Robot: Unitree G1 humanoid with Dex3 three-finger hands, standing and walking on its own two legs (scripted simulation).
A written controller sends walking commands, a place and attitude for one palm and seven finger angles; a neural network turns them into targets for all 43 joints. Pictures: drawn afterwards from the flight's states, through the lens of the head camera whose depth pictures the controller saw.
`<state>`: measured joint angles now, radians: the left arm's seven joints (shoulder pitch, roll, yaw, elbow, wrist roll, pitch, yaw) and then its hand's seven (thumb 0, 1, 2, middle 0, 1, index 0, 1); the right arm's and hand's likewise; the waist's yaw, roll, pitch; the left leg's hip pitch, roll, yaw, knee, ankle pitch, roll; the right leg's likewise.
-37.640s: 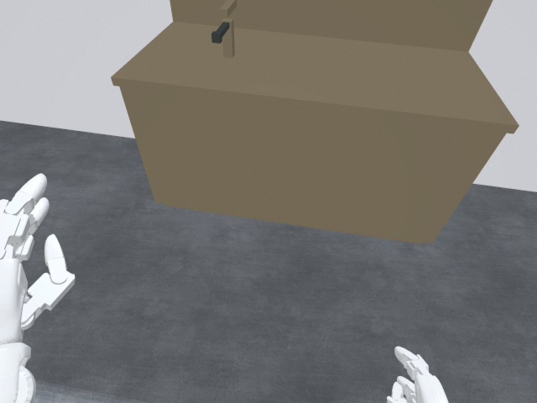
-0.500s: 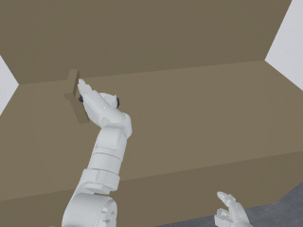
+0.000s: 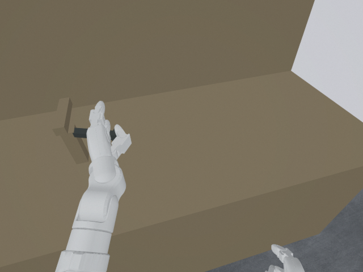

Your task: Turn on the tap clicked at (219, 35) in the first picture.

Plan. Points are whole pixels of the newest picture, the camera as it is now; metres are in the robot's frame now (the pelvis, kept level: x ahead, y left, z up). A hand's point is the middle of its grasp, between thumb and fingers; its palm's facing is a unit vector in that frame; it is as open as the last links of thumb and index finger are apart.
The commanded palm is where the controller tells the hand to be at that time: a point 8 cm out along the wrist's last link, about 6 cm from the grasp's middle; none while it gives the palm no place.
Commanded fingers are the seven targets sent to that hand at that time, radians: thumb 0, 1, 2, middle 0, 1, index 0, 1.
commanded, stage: draw the hand back beside the body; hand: left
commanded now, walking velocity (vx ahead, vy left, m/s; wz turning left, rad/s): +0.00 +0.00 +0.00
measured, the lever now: (117, 135) +0.44 +0.21 +0.07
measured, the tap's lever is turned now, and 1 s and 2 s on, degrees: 67 67 67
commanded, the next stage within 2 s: step back with the hand held close in 1.26 s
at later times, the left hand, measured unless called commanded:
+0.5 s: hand (79, 175) +0.25 +0.21 +0.15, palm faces +0.22 -0.95 -0.24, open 7.6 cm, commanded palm +0.22 +0.26 +0.16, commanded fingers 0.00 0.90 0.90 -0.19 -0.26 -0.19 -0.26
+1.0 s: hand (20, 200) +0.19 +0.28 +0.16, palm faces +0.40 -0.86 -0.33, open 7.4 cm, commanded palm +0.15 +0.32 +0.17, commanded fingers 0.00 0.90 0.90 -0.20 -0.30 -0.20 -0.30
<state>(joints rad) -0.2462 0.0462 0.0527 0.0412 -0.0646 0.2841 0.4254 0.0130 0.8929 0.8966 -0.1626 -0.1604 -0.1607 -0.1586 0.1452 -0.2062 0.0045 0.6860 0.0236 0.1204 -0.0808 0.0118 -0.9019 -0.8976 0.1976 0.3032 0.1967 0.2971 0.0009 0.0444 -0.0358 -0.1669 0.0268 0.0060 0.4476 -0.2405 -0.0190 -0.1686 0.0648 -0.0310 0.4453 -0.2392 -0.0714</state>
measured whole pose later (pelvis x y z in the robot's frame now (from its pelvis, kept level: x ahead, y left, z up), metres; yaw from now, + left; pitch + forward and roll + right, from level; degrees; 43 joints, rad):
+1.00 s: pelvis +0.00 +0.04 +0.00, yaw +2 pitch -6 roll -1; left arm 0.41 0.34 0.24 -0.40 -0.07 -0.08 0.09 0.01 0.89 0.90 -0.21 -0.30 -0.21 -0.29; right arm 0.15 -0.22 0.04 0.64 0.00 -0.05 -0.04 0.01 -0.90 -0.90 0.20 0.30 0.20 0.30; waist 0.07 0.04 0.03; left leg -0.08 -0.01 -0.01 0.41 -0.23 0.03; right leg -0.04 0.03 -0.04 0.34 -0.20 -0.02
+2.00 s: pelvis -0.07 +0.05 -0.01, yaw +2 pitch +1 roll -1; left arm 0.51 0.39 0.36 -0.55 -0.03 -0.18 0.15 0.01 0.88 0.90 -0.21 -0.30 -0.21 -0.30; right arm 0.21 -0.22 0.02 0.57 0.01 -0.05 -0.08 0.01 -0.90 -0.90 0.20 0.30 0.20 0.30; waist 0.02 0.01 0.04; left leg -0.41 -0.03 0.00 0.59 -0.20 0.06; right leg -0.38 0.01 -0.02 0.54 -0.18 0.00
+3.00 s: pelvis -0.23 +0.04 -0.02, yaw +1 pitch -1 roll -3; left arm 0.48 0.39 0.37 -0.60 -0.05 -0.19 0.15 0.01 0.89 0.90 -0.21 -0.30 -0.21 -0.30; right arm 0.20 -0.17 0.02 0.59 0.00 -0.12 -0.03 0.01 -0.90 -0.90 0.20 0.30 0.20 0.30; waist -0.02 -0.02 0.04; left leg -0.45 0.04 0.01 0.60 -0.14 0.03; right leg -0.40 0.04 0.02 0.80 -0.38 0.00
